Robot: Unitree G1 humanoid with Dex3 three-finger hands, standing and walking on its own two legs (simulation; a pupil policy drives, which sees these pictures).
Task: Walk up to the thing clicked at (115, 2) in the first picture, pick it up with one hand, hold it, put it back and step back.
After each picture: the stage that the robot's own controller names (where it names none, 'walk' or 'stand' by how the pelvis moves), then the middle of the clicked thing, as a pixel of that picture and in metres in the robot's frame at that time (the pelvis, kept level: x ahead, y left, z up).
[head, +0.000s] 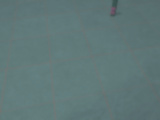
stand; (114, 7) +1.93 -0.48 -0.65
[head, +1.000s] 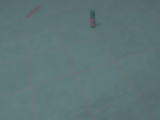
walk; (92, 19) +1.83 -0.05 -0.62
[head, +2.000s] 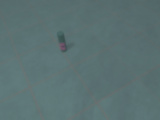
walk; (62, 42) +1.21 +0.27 -0.65
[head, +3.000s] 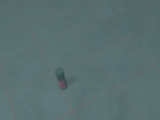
walk; (61, 79) +0.76 +0.23 -0.65
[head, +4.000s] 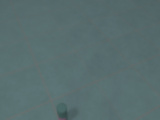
walk; (62, 115) +0.46 +0.14 -0.64
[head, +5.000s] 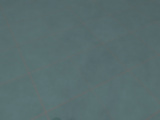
stand; out of the picture +0.37 +0.17 -0.65
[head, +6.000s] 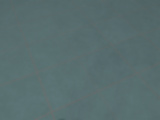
stand; out of the picture +0.36 +0.15 -0.66
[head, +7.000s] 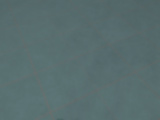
stand; out of the picture +0.36 +0.16 -0.66
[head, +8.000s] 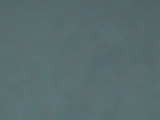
stand; out of the picture +0.35 +0.17 -0.66
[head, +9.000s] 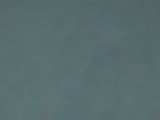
go down; out of the picture +0.34 +0.17 -0.66
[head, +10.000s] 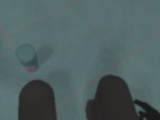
go down; (29, 60) +0.42 +0.18 -0.30
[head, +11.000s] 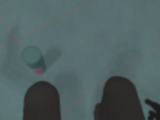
go down; (36, 62) +0.42 +0.18 -0.28
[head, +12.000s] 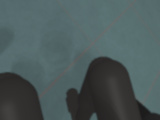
close in; out of the picture +0.42 +0.22 -0.17
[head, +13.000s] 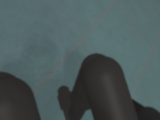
close; out of the picture +0.43 +0.24 -0.16
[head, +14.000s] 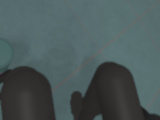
lift; out of the picture +0.35 +0.23 -0.14
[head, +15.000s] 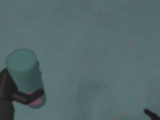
lift; (30, 84) +0.31 +0.17 +0.04
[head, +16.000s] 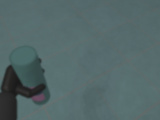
hold; (34, 80) +0.33 +0.16 +0.04
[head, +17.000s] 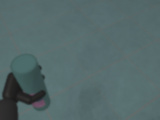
crouch; (34, 86) +0.32 +0.17 +0.01
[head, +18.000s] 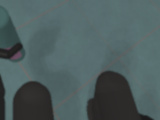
lower; (7, 40) +0.46 +0.19 -0.07
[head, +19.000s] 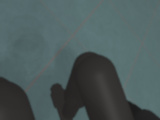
lower; out of the picture +0.45 +0.26 -0.17
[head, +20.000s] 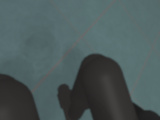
lower; out of the picture +0.44 +0.25 -0.17
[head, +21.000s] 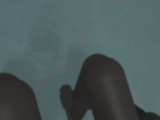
lower; out of the picture +0.42 +0.25 -0.16
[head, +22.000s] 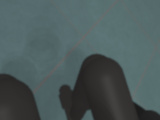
lower; out of the picture +0.42 +0.25 -0.16
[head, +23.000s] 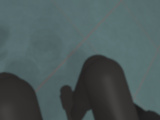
draw back; out of the picture +0.41 +0.22 -0.16
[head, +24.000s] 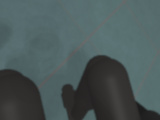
stand; out of the picture +0.41 +0.22 -0.17
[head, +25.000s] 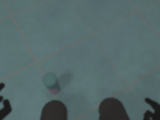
walk; (52, 84) +0.40 +0.16 -0.43
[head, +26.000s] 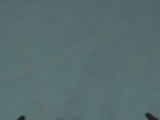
stand; out of the picture +0.35 +0.14 -0.59
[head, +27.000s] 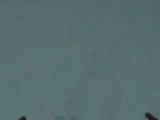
stand; out of the picture +0.36 +0.14 -0.60
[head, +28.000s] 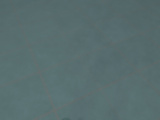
stand; out of the picture +0.37 +0.13 -0.65
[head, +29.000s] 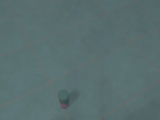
walk; (64, 100) +0.42 +0.09 -0.64
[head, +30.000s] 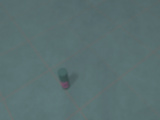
walk; (64, 79) +0.63 +0.16 -0.62
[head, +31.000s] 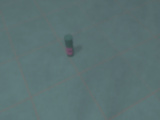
stand; (69, 46) +0.96 +0.14 -0.62
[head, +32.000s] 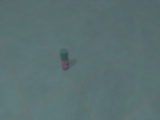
stand; (64, 59) +0.98 +0.16 -0.64
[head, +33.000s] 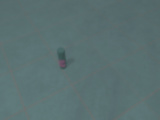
stand; (62, 58) +0.99 +0.18 -0.66
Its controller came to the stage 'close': yes
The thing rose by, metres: 0.68
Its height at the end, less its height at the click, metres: +0.00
